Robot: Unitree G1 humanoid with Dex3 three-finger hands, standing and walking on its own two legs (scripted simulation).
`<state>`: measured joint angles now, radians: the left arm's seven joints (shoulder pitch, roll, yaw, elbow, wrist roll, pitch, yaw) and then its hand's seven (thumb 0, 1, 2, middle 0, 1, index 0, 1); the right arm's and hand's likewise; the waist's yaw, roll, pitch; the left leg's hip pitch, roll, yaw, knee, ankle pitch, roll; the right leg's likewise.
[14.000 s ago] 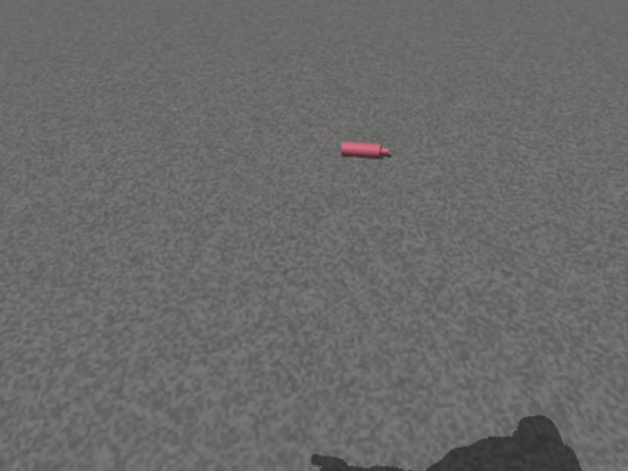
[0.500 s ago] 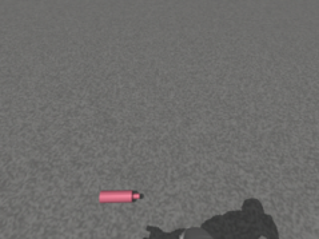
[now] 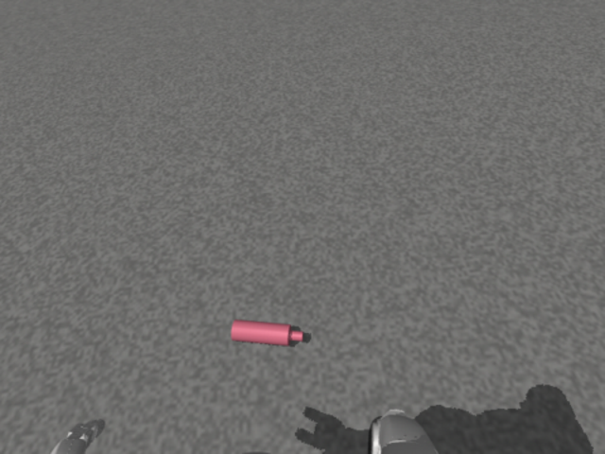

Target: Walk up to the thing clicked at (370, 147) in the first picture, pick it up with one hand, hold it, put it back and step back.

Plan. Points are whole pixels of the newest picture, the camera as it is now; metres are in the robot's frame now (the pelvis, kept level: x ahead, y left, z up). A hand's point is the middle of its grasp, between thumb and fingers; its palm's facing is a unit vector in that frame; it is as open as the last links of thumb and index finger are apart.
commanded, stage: walk up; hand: left
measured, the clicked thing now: (268, 333) +0.56 +0.18 -0.71
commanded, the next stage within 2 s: none
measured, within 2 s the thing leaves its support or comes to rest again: neither
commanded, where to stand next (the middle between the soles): +0.15 +0.01 m, yaw -7 degrees
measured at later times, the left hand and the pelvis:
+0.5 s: hand out of the picture +0.07 +0.27 -0.11, palm faces -0.12 -0.90 -0.42, open 7.4 cm; pelvis +0.00 -0.01 +0.02, yaw -5 degrees
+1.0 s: hand (140, 435) +0.17 +0.27 -0.15, palm faces -0.14 -0.92 -0.37, open 7.4 cm; pelvis +0.05 +0.02 +0.01, yaw -7 degrees
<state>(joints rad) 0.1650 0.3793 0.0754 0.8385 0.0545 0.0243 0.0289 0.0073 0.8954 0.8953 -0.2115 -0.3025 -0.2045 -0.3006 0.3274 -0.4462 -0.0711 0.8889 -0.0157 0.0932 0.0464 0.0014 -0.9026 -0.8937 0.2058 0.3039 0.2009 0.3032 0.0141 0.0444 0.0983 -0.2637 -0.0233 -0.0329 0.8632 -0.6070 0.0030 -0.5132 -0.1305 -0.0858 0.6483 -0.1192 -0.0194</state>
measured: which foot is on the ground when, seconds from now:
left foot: up 0.00-0.00, down 0.02-0.46, up 0.48-0.82, down 0.84-1.00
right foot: down 0.00-0.04, up 0.06-0.42, down 0.44-0.88, up 0.90-1.00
